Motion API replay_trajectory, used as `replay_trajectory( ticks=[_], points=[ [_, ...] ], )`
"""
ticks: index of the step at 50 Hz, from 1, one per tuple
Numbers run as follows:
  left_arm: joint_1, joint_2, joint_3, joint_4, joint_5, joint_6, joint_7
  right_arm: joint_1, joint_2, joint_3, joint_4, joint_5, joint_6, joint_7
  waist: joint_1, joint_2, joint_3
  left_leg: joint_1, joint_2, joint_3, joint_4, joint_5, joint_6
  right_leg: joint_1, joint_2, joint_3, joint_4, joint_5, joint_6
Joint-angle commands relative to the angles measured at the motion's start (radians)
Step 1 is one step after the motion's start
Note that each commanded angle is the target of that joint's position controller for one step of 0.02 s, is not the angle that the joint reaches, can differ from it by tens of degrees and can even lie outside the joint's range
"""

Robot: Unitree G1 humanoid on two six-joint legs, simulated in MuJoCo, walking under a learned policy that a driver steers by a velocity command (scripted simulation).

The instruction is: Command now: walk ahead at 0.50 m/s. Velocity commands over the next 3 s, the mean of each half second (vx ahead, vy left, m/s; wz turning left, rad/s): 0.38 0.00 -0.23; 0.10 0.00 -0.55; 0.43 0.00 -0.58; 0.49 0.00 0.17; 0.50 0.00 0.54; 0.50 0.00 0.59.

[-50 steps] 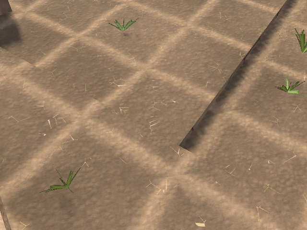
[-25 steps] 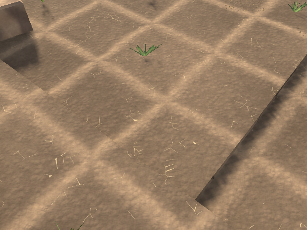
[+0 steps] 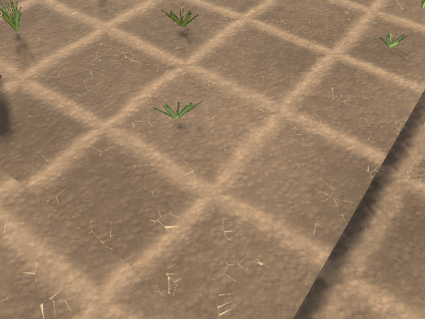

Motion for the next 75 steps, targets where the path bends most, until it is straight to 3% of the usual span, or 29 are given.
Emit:
replay_trajectory(
  ticks=[1, 7, 9, 10, 11, 12, 13, 14, 16, 18, 20, 29, 34, 39, 41, 42, 43, 44, 45, 46, 47, 49, 51, 60, 65, 68, 71, 73, 75],
  points=[
    [-0.125, 0.027, -0.005, -0.089, -0.007, -0.012, -0.006, 0.027, -0.132, -0.018, -0.036, 0.002, -0.015, -0.004, -0.006, 0.102, 0.068, -0.047, 0.24, -0.12, -0.094, 0.349, 0.072, 0.011, 0.043, -0.055, -0.142, 0.092, 0.004],
    [-0.152, 0.065, -0.004, -0.122, -0.007, -0.026, 0.003, 0.041, -0.162, -0.027, -0.008, -0.017, -0.004, -0.017, 0.011, 0.116, 0.067, 0.121, 0.316, -0.105, 0.008, 0.54, 0.085, 0.065, 0.078, -0.06, -0.265, -0.046, -0.064],
    [-0.017, 0.084, 0.008, -0.079, -0.004, -0.04, 0.012, 0.011, -0.172, -0.032, -0.009, -0.023, 0.001, -0.023, 0.067, 0.116, -0.005, 0.156, 0.314, -0.063, 0.185, 0.774, 0.062, 0.222, 0.136, -0.088, -0.315, -0.116, -0.109],
    [0.136, 0.096, 0.019, -0.027, 0.002, -0.05, 0.017, -0.001, -0.164, -0.029, -0.01, -0.02, 0.006, -0.022, 0.129, 0.083, -0.087, 0.11, 0.28, -0.017, 0.372, 0.78, 0.038, 0.408, 0.159, -0.092, -0.377, -0.067, -0.139],
    [0.318, 0.163, 0.04, 0.015, 0.023, -0.057, 0.023, -0.006, -0.141, -0.018, -0.041, -0.013, 0.008, -0.021, 0.189, 0.001, -0.206, -0.091, 0.242, 0.026, 0.659, 0.519, 0.013, 0.673, -0.009, 0.115, -0.379, -0.115, -0.2],
    [0.384, 0.26, 0.068, 0.025, 0.016, -0.052, 0.026, 0.102, -0.07, -0.007, -0.058, 0.018, 0.005, 0.0, 0.138, -0.241, -0.305, -0.493, 0.032, 0.043, 1.021, -0.156, -0.036, 0.958, -0.253, 0.642, -0.482, -0.218, -0.361],
    [0.286, 0.215, 0.058, 0.013, -0.019, -0.035, 0.016, 0.029, -0.154, -0.029, -0.056, -0.007, 0.005, -0.002, 0.113, -0.106, -0.255, -0.629, 0.056, -0.111, 1.114, -0.291, -0.019, 0.923, -0.224, 0.706, -0.544, -0.259, -0.342],
    [0.189, 0.178, 0.048, -0.013, -0.025, -0.033, 0.013, -0.066, -0.17, -0.033, -0.092, -0.003, -0.003, 0.001, 0.089, -0.05, -0.12, -0.67, 0.108, -0.127, 1.103, -0.192, -0.012, 0.79, -0.199, 0.551, -0.554, -0.204, -0.316],
    [0.111, 0.12, 0.028, -0.029, -0.025, -0.049, 0.019, -0.132, -0.147, -0.032, -0.109, -0.005, -0.001, -0.011, 0.035, 0.047, 0.0, -0.569, 0.154, -0.125, 1.005, -0.122, -0.042, 0.563, -0.139, 0.361, -0.555, 0.376, -0.277],
    [0.114, 0.118, 0.021, -0.026, -0.028, -0.063, 0.021, -0.099, -0.122, -0.032, -0.112, -0.024, 0.033, -0.02, -0.006, 0.036, -0.027, -0.476, 0.155, -0.127, 0.927, -0.143, -0.082, 0.491, -0.086, 0.247, -0.524, 0.694, -0.247],
    [0.145, 0.155, 0.025, -0.028, -0.027, -0.064, 0.024, -0.107, -0.114, -0.033, -0.129, -0.02, 0.058, -0.024, -0.016, 0.02, -0.049, -0.473, 0.131, -0.113, 0.882, -0.128, -0.112, 0.47, -0.062, 0.2, -0.505, 0.851, -0.247],
    [0.248, 0.194, 0.027, -0.093, -0.029, 0.015, 0.059, -0.335, -0.157, -0.023, -0.258, -0.006, 0.121, -0.036, 0.057, -0.049, -0.106, -0.6, 0.099, -0.122, 0.761, 0.014, -0.125, 0.561, -0.013, 0.25, -0.392, 0.9, -0.141],
    [0.218, 0.225, 0.038, -0.151, -0.014, 0.05, 0.068, -0.364, -0.197, -0.018, -0.297, 0.0, 0.133, -0.046, 0.061, -0.03, -0.09, -0.61, 0.102, -0.18, 0.77, -0.101, -0.114, 0.618, -0.076, 0.378, -0.349, 0.919, -0.213],
    [0.173, 0.237, 0.049, -0.187, -0.01, 0.063, 0.046, -0.363, -0.191, -0.008, -0.337, 0.006, 0.12, -0.028, 0.058, -0.068, -0.064, -0.399, 0.067, -0.177, 0.507, -0.235, -0.116, 0.52, -0.014, 0.51, -0.431, 0.177, -0.218],
    [0.116, 0.241, 0.054, -0.204, -0.017, 0.065, 0.041, -0.267, -0.181, -0.007, -0.319, 0.001, 0.104, -0.029, -0.007, -0.053, -0.031, -0.2, 0.041, -0.148, 0.262, -0.204, -0.102, 0.399, 0.048, 0.525, -0.405, -0.055, -0.17],
    [0.109, 0.21, 0.047, -0.214, -0.025, 0.06, 0.043, -0.212, -0.195, -0.01, -0.307, -0.009, 0.09, -0.04, -0.031, 0.011, -0.032, -0.067, 0.091, -0.196, 0.122, -0.165, -0.086, 0.304, 0.108, 0.485, -0.318, -0.218, -0.122],
    [0.176, 0.104, 0.022, -0.222, -0.021, 0.052, 0.042, -0.176, -0.265, -0.019, -0.31, -0.022, 0.08, -0.049, 0.005, 0.252, -0.076, 0.063, 0.342, -0.468, 0.022, -0.293, -0.038, 0.193, 0.24, 0.293, -0.047, -0.504, -0.06],
    [0.153, 0.184, 0.036, -0.25, -0.006, 0.052, 0.043, -0.184, -0.363, -0.042, -0.316, -0.028, 0.083, -0.04, 0.009, 0.287, -0.008, 0.001, 0.456, -0.759, -0.061, -0.38, 0.069, -0.018, 0.323, 0.2, 0.07, -0.565, -0.048],
    [0.142, 0.239, 0.049, -0.245, 0.012, 0.048, 0.037, -0.201, -0.323, -0.041, -0.316, -0.02, 0.079, -0.031, 0.041, 0.186, 0.038, -0.059, 0.472, -0.74, -0.055, -0.453, 0.108, -0.03, 0.213, 0.208, 0.156, -0.471, -0.044],
    [0.118, 0.253, 0.054, -0.23, 0.007, 0.044, 0.021, -0.235, -0.259, -0.027, -0.325, -0.009, 0.076, -0.025, 0.043, 0.126, 0.073, -0.098, 0.412, -0.625, -0.059, -0.446, 0.094, -0.017, 0.181, 0.193, 0.169, -0.39, -0.032],
    [0.127, 0.232, 0.052, -0.217, -0.001, 0.044, 0.005, -0.257, -0.237, -0.022, -0.332, -0.007, 0.072, -0.022, 0.051, 0.134, 0.081, -0.1, 0.353, -0.508, -0.074, -0.371, 0.068, 0.001, 0.167, 0.169, 0.171, -0.327, -0.012],
    [0.12, 0.207, 0.045, -0.205, 0.006, 0.044, -0.023, -0.22, -0.238, -0.023, -0.327, -0.014, 0.05, -0.025, 0.023, 0.171, 0.046, -0.073, 0.295, -0.358, -0.088, -0.184, 0.066, 0.013, 0.157, 0.111, 0.246, -0.213, 0.012],
    [0.085, 0.199, 0.043, -0.218, 0.001, 0.046, -0.034, -0.165, -0.237, -0.028, -0.31, -0.013, 0.031, -0.02, 0.009, 0.139, 0.025, -0.029, 0.293, -0.285, -0.081, -0.069, 0.065, -0.015, 0.142, 0.102, 0.269, -0.149, 0.023],
    [-0.058, 0.187, 0.054, -0.224, 0.008, 0.038, -0.036, 0.022, -0.231, -0.036, -0.215, -0.016, -0.032, -0.017, -0.026, 0.137, 0.079, 0.184, 0.342, -0.143, -0.023, 0.178, 0.044, -0.251, 0.09, 0.13, 0.194, 0.012, 0.013],
    [-0.139, 0.149, 0.042, -0.247, 0.008, 0.024, -0.052, -0.012, -0.211, -0.036, -0.189, -0.028, -0.04, -0.02, -0.016, 0.117, 0.125, 0.094, 0.321, -0.017, 0.041, 0.171, 0.033, -0.176, 0.059, 0.08, -0.045, 0.187, -0.004],
    [-0.222, 0.106, 0.021, -0.266, 0.017, 0.015, -0.075, 0.018, -0.19, -0.026, -0.168, -0.023, -0.033, -0.031, -0.052, 0.09, 0.141, 0.026, 0.316, 0.045, 0.098, 0.099, 0.018, -0.041, 0.053, -0.001, -0.277, 0.384, -0.036],
    [-0.246, 0.076, 0.003, -0.251, 0.033, 0.01, -0.069, 0.044, -0.195, -0.018, -0.148, -0.023, -0.015, -0.045, -0.076, 0.049, 0.139, 0.054, 0.33, 0.09, 0.223, 0.166, 0.003, 0.034, 0.061, -0.049, -0.395, 0.451, -0.069],
    [-0.158, 0.087, 0.002, -0.209, 0.047, 0.0, -0.049, 0.072, -0.203, -0.013, -0.129, -0.024, 0.003, -0.049, -0.046, 0.051, 0.091, 0.111, 0.329, 0.101, 0.41, 0.398, -0.004, 0.127, 0.084, -0.056, -0.457, 0.397, -0.099],
    [0.156, 0.139, 0.025, -0.072, 0.048, -0.015, -0.016, 0.08, -0.213, -0.014, -0.113, -0.037, 0.029, -0.05, 0.071, 0.048, -0.055, 0.051, 0.312, 0.095, 0.814, 0.522, 0.0, 0.449, 0.121, -0.067, -0.469, 0.342, -0.13]
  ],
)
